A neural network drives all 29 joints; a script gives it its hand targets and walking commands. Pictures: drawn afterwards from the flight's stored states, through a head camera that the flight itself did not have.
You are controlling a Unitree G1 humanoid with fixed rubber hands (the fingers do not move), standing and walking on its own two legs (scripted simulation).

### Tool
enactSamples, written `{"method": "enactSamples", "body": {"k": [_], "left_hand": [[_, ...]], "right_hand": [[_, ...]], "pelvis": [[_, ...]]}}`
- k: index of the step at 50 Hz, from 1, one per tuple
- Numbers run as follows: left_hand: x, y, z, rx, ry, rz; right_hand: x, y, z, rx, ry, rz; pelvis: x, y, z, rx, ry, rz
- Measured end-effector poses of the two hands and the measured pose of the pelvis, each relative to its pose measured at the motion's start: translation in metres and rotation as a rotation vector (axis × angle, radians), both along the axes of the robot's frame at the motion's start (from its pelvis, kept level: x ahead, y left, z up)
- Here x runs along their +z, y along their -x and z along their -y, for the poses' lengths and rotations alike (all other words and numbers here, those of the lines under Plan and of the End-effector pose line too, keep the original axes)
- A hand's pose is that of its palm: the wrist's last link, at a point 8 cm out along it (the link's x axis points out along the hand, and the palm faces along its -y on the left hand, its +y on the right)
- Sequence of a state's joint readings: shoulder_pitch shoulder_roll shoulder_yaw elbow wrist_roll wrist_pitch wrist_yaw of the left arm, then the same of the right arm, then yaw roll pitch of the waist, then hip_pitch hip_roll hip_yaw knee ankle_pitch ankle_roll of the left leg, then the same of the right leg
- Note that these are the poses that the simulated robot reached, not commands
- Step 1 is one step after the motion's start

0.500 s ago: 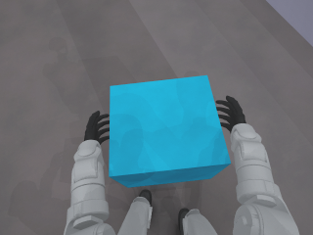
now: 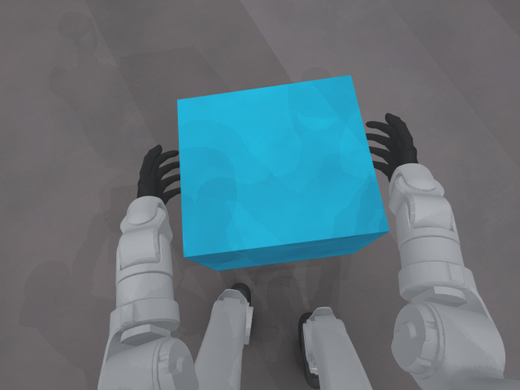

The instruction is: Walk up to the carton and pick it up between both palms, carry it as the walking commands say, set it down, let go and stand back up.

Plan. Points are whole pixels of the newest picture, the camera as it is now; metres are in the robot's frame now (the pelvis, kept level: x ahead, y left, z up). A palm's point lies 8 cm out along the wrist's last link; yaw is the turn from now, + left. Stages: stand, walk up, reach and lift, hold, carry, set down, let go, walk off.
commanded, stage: set down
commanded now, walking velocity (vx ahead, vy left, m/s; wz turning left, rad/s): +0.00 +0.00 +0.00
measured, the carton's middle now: (275, 185) +0.44 +0.04 -0.19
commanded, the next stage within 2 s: none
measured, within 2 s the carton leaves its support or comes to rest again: neither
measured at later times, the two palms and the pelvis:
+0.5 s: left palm (162, 190) +0.41 +0.24 -0.16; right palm (372, 162) +0.49 -0.13 -0.15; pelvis -0.01 +0.00 -0.07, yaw -1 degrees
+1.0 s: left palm (176, 190) +0.44 +0.24 -0.25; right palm (358, 165) +0.51 -0.12 -0.23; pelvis -0.04 +0.00 -0.14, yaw -2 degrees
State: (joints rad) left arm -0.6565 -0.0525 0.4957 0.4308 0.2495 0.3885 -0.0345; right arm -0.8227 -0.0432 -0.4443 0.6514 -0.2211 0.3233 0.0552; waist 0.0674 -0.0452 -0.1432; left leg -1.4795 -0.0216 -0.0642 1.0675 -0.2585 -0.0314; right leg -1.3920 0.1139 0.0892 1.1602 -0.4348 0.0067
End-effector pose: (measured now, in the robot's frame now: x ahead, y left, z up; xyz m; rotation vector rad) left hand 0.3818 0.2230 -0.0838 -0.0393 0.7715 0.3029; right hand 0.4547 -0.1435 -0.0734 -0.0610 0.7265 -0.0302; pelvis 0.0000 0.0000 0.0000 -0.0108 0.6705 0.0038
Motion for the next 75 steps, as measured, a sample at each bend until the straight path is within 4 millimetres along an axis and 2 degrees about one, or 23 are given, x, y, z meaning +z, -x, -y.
{"method": "enactSamples", "body": {"k": [16, 26, 36, 47, 52, 62, 75], "left_hand": [[-0.046, -0.018, -0.010, -0.006, -0.005, -0.001], [-0.083, -0.033, -0.017, -0.012, -0.003, 0.000], [-0.124, -0.040, -0.019, -0.008, 0.002, 0.002], [-0.155, -0.051, -0.018, -0.008, -0.012, 0.011], [-0.171, -0.055, -0.019, -0.012, -0.020, 0.001], [-0.208, -0.066, -0.021, -0.020, -0.027, -0.015], [-0.250, -0.074, -0.026, -0.034, -0.019, -0.029]], "right_hand": [[-0.050, -0.022, -0.009, 0.023, -0.013, 0.003], [-0.085, -0.036, -0.017, 0.013, -0.003, 0.009], [-0.119, -0.041, -0.020, 0.004, 0.014, 0.016], [-0.146, -0.052, -0.020, 0.009, 0.003, 0.028], [-0.164, -0.057, -0.020, 0.012, 0.001, 0.019], [-0.209, -0.069, -0.022, 0.018, 0.011, 0.006], [-0.252, -0.078, -0.027, 0.025, 0.036, -0.009]], "pelvis": [[-0.043, 0.007, 0.010, -0.006, -0.003, -0.087], [-0.070, 0.012, 0.004, -0.010, 0.005, -0.132], [-0.099, 0.020, -0.005, -0.010, 0.017, -0.159], [-0.134, 0.037, -0.006, -0.016, 0.017, -0.144], [-0.147, 0.041, -0.003, -0.021, 0.012, -0.143], [-0.167, 0.037, 0.001, -0.026, 0.003, -0.177], [-0.187, 0.030, -0.003, -0.034, 0.009, -0.198]]}}
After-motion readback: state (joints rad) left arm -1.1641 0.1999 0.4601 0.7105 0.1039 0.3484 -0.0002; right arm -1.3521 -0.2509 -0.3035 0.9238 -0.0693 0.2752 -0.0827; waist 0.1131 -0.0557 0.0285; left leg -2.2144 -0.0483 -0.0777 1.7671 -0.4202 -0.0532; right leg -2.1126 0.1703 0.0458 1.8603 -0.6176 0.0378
